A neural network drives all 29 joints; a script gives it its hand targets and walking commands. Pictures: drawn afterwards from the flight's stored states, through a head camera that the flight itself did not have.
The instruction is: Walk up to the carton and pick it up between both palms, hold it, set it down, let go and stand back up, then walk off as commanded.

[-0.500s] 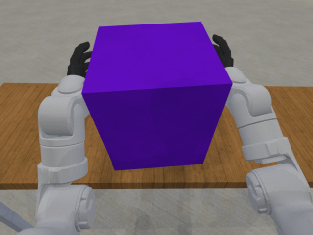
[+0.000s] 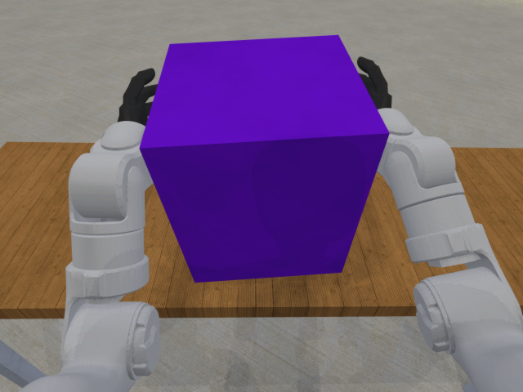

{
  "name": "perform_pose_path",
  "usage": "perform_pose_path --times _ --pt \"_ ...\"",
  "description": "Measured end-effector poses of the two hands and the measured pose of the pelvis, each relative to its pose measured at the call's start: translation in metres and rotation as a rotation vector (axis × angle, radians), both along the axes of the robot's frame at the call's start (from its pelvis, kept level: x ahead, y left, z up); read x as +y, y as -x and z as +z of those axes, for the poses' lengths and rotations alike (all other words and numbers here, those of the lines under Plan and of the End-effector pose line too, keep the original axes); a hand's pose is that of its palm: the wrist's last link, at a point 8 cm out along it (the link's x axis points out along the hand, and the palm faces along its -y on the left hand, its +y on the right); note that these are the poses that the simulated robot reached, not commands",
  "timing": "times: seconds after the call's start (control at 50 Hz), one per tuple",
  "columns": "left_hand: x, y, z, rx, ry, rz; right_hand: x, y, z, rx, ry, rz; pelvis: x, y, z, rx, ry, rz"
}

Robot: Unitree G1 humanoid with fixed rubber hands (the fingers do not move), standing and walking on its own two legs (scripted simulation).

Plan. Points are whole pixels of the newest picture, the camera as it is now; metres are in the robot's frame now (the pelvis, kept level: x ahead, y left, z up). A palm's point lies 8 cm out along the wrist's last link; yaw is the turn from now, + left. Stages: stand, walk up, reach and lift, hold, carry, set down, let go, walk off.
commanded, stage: hold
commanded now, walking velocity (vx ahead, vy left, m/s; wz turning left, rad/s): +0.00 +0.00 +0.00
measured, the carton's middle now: (262, 166) +0.35 +0.01 +0.21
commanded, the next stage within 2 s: none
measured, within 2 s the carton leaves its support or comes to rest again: neither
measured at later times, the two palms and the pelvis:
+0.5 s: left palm (145, 111) +0.36 +0.15 +0.29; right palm (396, 94) +0.38 -0.15 +0.31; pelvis +0.00 +0.00 +0.00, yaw +0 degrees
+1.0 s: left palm (155, 88) +0.37 +0.14 +0.31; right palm (416, 80) +0.38 -0.16 +0.33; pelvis +0.00 +0.00 +0.00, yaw +0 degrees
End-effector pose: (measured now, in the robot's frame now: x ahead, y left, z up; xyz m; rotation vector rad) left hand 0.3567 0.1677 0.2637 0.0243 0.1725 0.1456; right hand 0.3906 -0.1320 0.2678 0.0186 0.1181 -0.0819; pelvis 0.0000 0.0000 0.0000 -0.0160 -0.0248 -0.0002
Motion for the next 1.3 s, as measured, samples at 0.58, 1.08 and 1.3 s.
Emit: perform_pose_path --times 0.58,1.08,1.3 --pt "-0.018 -0.001 0.035 -0.006 -0.002 -0.078 -0.019 0.017 0.047 0.007 -0.038 -0.064 -0.001 -0.001 0.0 -0.03 -0.001 0.001" --pt "-0.029 -0.015 0.05 0.015 0.005 -0.109 -0.031 0.013 0.057 0.039 -0.026 -0.098 -0.001 -0.001 0.0 -0.033 0.0 0.001" --pt "-0.029 -0.016 0.051 0.011 0.002 -0.106 -0.031 0.011 0.057 0.038 -0.026 -0.096 -0.002 -0.003 0.0 -0.031 -0.001 0.001"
